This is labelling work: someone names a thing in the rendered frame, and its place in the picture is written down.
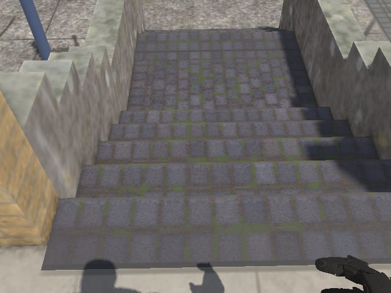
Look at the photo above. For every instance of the right robot hand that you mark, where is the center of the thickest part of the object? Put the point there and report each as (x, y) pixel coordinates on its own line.
(356, 271)

